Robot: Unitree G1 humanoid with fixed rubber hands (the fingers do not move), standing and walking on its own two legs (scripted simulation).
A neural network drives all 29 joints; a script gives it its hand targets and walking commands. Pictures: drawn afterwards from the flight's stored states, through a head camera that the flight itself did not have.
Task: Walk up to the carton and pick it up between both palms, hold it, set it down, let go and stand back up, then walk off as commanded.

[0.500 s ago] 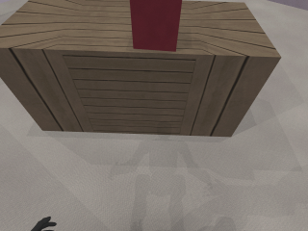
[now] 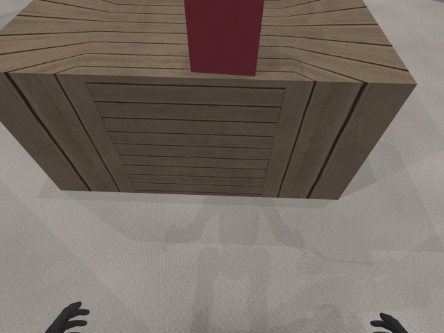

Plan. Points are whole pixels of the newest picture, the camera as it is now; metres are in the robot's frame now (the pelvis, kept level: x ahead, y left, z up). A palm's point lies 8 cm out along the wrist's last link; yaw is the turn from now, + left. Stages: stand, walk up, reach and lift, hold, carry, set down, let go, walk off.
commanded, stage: walk off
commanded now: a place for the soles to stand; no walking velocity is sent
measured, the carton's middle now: (226, 19) +0.96 +0.00 +0.08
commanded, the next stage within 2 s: stand in 0.32 s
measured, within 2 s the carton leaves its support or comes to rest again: neither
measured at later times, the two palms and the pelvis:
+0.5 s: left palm out of the picture +0.08 +0.30 -0.10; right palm out of the picture +0.05 -0.31 -0.09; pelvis -0.03 +0.00 +0.01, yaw -1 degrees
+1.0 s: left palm out of the picture +0.01 +0.33 -0.10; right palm out of the picture +0.00 -0.29 -0.10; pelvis -0.06 +0.02 +0.01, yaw -2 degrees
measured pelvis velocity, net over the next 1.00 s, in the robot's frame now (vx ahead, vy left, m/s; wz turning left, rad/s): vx -0.06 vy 0.02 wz -0.03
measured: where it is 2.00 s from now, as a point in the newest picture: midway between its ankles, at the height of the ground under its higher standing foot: outside the picture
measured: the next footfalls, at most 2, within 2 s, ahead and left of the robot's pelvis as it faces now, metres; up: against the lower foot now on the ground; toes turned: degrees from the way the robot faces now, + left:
none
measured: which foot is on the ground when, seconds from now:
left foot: down 0.00-1.00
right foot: down 0.00-1.00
